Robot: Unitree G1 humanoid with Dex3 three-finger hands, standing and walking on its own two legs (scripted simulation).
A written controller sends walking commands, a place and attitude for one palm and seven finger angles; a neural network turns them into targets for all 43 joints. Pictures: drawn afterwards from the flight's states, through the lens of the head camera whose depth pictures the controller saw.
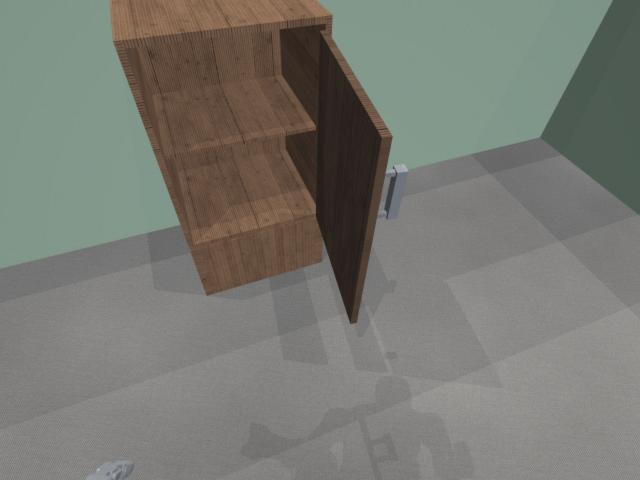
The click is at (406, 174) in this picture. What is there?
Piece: cupboard door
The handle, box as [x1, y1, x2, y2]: [377, 164, 408, 219]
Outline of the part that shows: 404,164 394,165 392,169 386,170 385,177 390,176 391,178 385,207 382,211 378,211 377,217 385,216 387,219 396,217 408,171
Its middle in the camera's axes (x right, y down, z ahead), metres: +0.13 -0.09 +0.76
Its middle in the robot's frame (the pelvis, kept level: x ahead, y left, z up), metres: +0.63 -0.10 -0.04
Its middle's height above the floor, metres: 0.72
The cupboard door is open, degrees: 82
